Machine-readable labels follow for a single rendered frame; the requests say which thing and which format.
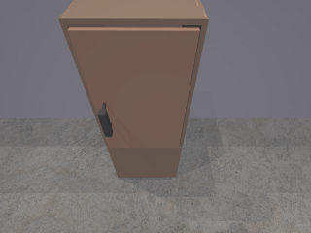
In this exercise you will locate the handle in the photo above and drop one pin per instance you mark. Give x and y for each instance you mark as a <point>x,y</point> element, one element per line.
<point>105,121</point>

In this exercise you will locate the cupboard door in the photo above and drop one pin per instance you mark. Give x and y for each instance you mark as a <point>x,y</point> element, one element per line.
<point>143,74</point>

